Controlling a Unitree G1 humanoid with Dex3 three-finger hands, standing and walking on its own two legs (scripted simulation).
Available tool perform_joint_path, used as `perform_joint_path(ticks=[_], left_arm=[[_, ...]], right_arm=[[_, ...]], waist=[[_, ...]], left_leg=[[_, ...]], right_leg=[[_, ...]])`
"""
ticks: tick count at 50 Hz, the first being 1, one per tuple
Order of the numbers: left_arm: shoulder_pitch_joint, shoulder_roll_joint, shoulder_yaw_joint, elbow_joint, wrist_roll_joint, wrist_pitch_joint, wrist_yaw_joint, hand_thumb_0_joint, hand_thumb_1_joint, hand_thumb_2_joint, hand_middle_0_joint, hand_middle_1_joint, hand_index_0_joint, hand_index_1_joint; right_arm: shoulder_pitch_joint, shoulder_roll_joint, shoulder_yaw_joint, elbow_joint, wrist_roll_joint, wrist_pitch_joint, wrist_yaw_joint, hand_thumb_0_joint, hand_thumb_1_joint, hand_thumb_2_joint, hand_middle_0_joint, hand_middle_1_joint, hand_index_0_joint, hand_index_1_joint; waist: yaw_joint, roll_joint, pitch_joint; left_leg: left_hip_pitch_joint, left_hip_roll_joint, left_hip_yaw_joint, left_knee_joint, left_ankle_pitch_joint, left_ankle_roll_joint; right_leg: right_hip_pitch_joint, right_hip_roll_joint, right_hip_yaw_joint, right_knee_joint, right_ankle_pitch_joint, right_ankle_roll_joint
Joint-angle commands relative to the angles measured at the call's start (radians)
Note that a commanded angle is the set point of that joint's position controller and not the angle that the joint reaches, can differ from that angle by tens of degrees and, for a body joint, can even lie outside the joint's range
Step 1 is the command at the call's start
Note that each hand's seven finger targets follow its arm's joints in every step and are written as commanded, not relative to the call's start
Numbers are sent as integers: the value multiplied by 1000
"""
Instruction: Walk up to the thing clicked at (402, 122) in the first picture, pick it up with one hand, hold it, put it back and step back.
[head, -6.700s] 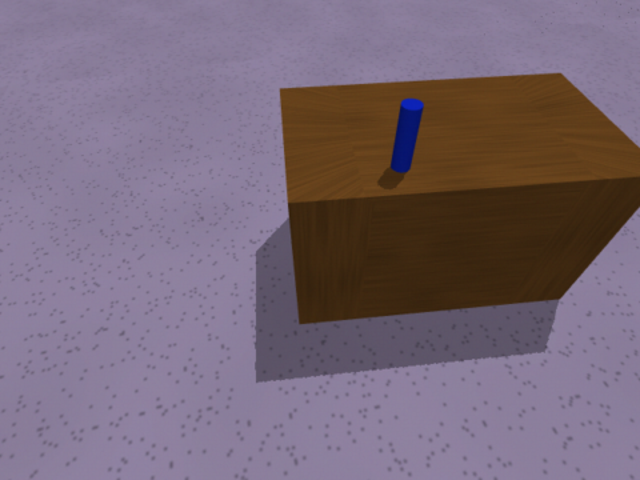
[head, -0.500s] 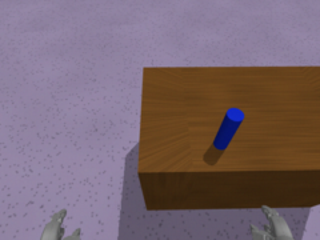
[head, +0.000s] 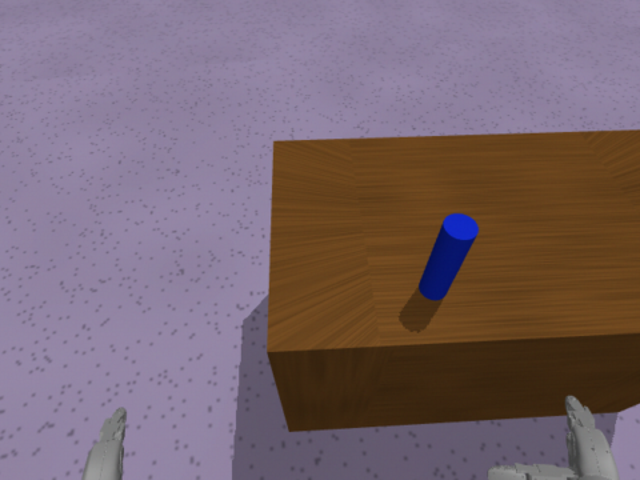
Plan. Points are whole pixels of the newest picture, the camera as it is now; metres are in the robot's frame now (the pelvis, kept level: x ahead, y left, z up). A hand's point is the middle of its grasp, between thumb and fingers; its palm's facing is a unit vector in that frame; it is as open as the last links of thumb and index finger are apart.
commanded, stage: rise first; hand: right
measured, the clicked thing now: (445, 260) +0.45 -0.20 -0.07
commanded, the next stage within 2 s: go down in 0.40 s
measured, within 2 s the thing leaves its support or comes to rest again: neither
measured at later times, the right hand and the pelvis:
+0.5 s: hand (554, 445) +0.17 -0.28 -0.08, palm faces +0.31 +0.88 -0.38, open 16.9 cm; pelvis +0.00 +0.00 +0.00, yaw +0 degrees
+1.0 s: hand (575, 350) +0.28 -0.32 -0.03, palm faces +0.35 +0.91 -0.23, open 17.5 cm; pelvis -0.01 +0.00 -0.02, yaw +0 degrees
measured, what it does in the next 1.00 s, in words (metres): stands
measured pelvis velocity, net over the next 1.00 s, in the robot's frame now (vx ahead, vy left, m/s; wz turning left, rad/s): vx -0.01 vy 0.00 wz -0.01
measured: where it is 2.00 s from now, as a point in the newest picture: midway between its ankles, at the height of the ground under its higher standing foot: outside the picture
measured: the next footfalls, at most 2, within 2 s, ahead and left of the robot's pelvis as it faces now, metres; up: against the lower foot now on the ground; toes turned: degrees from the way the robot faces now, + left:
none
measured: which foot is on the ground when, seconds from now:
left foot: down 0.00-1.00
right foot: down 0.00-1.00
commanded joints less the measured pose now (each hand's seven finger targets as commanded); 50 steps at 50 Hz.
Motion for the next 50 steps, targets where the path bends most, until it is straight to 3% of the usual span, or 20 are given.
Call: perform_joint_path(ticks=[1, 2, 3, 6, 7, 11, 12, 15, 16, 17, 18, 23, 24, 27, 28, 29, 30, 31, 34, 50], left_arm=[[-1, 137, 37, -126, 19, -43, 17, 0, -519, 96, -69, -65, -60, -74], [-13, 170, 48, -178, -8, -46, 25, 0, -480, 16, -70, -65, -82, -50], [-6, 116, 26, -153, 17, -42, 14, 0, -519, 96, -67, -64, -55, -76], [-8, 162, 42, -203, -9, -45, 21, 0, -490, 15, -68, -62, -79, -49], [-12, 121, 21, -206, 14, -45, 12, 0, -554, 92, -68, -62, -57, -73], [9, 115, 18, -233, 15, -46, 13, 0, -565, 91, -68, -63, -55, -76], [12, 162, 43, -260, -12, -47, 26, 0, -497, 11, -66, -62, -77, -49], [23, 121, 18, -274, 14, -46, 16, 0, -568, 91, -66, -62, -52, -76], [21, 181, 55, -319, -10, -51, 28, 0, -500, 11, -65, -62, -75, -50], [60, 103, 7, -268, 15, -44, 16, 0, -568, 91, -66, -62, -54, -75], [48, 139, 21, -308, -14, -45, 26, 0, -498, 11, -65, -62, -76, -50], [70, 99, 0, -330, 14, -43, 18, 0, -569, 91, -65, -60, -53, -73], [78, 140, 25, -354, -15, -41, 26, 0, -498, 11, -64, -62, -74, -50], [87, 101, 4, -370, 11, -40, 18, 0, -573, 91, -65, -61, -51, -76], [88, 137, 13, -400, -16, -42, 26, 0, -494, 11, -62, -61, -73, -48], [99, 96, -1, -402, 10, -41, 18, 0, -574, 91, -65, -62, -53, -75], [85, 147, 19, -448, -17, -44, 26, 0, -496, 11, -61, -60, -72, -47], [120, 100, 6, -424, 7, -41, 15, 0, -516, 25, -56, -52, -58, -50], [101, 138, 32, -517, 1, -48, 15, 0, -523, 26, -53, -47, -53, -47], [126, 169, -6, -538, -10, -77, 5, 0, -511, 17, -52, -47, -59, -39]], right_arm=[[-18, -153, -73, -208, -6, -43, -17, 0, 371, -89, 52, 55, 55, 55], [-31, -258, -95, -146, -1, -50, -23, 0, 366, -78, 47, 52, 48, 53], [-1, -144, -72, -234, -7, -46, -15, 0, 386, -87, 51, 56, 55, 56], [-22, -261, -107, -182, 1, -56, -26, 0, 406, -75, 42, 55, 45, 55], [-11, -153, -85, -281, -1, -55, -19, 0, 420, -80, 50, 57, 54, 57], [17, -153, -95, -310, 0, -62, -18, 0, 431, -80, 48, 57, 53, 58], [1, -270, -124, -212, 1, -61, -26, 0, 445, -79, 33, 59, 39, 59], [7, -146, -95, -340, 2, -66, -21, 0, 442, -78, 48, 58, 53, 58], [10, -266, -130, -235, 3, -65, -30, 0, 438, -75, 37, 57, 40, 57], [24, -155, -106, -346, 0, -66, -23, 0, 451, -77, 47, 58, 53, 58], [11, -265, -128, -265, 5, -66, -28, 0, 435, -78, 36, 57, 41, 58], [32, -155, -119, -376, -2, -66, -26, 0, 462, -74, 47, 58, 53, 58], [5, -272, -138, -298, 4, -67, -32, 0, 419, -70, 42, 54, 44, 54], [16, -161, -125, -390, -1, -67, -28, 0, 458, -77, 47, 59, 53, 59], [-14, -279, -146, -334, 6, -70, -34, 0, 437, -64, 42, 54, 44, 54], [-9, -171, -135, -428, -1, -72, -29, 0, 454, -76, 48, 58, 53, 58], [-20, -281, -150, -334, 7, -72, -34, 0, 420, -64, 45, 53, 45, 53], [-6, -176, -144, -430, 1, -72, -30, 0, 500, -45, 36, 57, 42, 57], [-101, -264, -205, -405, 2, -65, -17, 0, 570, -33, 38, 56, 45, 56], [-470, -490, -357, -82, 108, -168, 229, 0, 497, -25, 65, 48, 64, 48]], waist=[[2, -12, -130], [6, 11, -178], [-4, -28, -126], [1, -9, -168], [-4, -27, -120], [-4, -21, -133], [5, 5, -189], [3, -18, -135], [8, 9, -194], [-1, -14, -149], [1, -7, -189], [1, -9, -145], [4, -29, -186], [10, -16, -125], [5, -31, -171], [11, -43, -139], [15, -7, -177], [15, -29, -119], [32, 8, -180], [38, -48, -273]], left_leg=[[68, -38, 36, -63, 202, 22], [122, -38, 36, -89, 210, 21], [58, -38, 35, -57, 188, 25], [115, -40, 39, -88, 168, 24], [55, -42, 39, -60, 139, 28], [58, -34, 33, -56, 157, 24], [120, -32, 31, -80, 197, 20], [48, -42, 39, -41, 159, 26], [115, -38, 38, -65, 193, 23], [61, -40, 40, -36, 185, 24], [110, -34, 35, -62, 207, 21], [56, -41, 42, -19, 196, 22], [107, -35, 39, -45, 209, 22], [46, -39, 41, -23, 181, 20], [94, -36, 39, -46, 180, 23], [46, -39, 38, -24, 163, 24], [88, -40, 42, -46, 166, 22], [38, -41, 43, -31, 130, 22], [48, -36, 35, -30, 124, 17], [-10, -26, 9, 55, 135, 23]], right_leg=[[22, 40, -37, -72, 220, -31], [92, 35, -46, -109, 236, -27], [14, 41, -38, -72, 211, -29], [72, 33, -44, -114, 200, -23], [1, 35, -33, -80, 167, -27], [8, 41, -39, -60, 178, -29], [82, 37, -50, -85, 223, -28], [4, 34, -33, -58, 186, -27], [81, 31, -43, -84, 225, -24], [9, 36, -32, -49, 210, -28], [80, 35, -49, -75, 235, -25], [1, 34, -32, -36, 223, -26], [73, 32, -48, -67, 240, -18], [-4, 37, -37, -37, 201, -25], [64, 32, -47, -69, 207, -19], [7, 37, -37, -40, 185, -23], [59, 30, -42, -69, 193, -22], [-9, 37, -37, -49, 149, -24], [9, 37, -34, -31, 135, -31], [-89, 31, -7, 58, 132, -35]])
